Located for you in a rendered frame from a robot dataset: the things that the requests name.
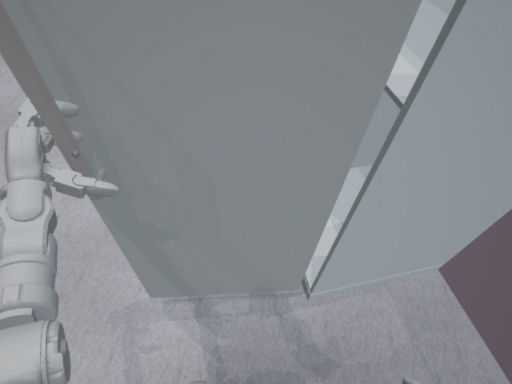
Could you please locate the handle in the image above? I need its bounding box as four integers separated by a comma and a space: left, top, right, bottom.
0, 0, 107, 200

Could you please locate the left robot forearm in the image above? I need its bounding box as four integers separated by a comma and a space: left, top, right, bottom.
0, 179, 58, 330

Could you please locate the left robot hand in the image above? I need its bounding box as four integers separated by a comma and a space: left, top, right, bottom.
5, 97, 119, 198

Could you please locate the left robot upper arm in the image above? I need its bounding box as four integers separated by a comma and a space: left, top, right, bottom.
0, 319, 70, 384

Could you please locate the fridge door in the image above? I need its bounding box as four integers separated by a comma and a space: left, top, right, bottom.
0, 0, 422, 298

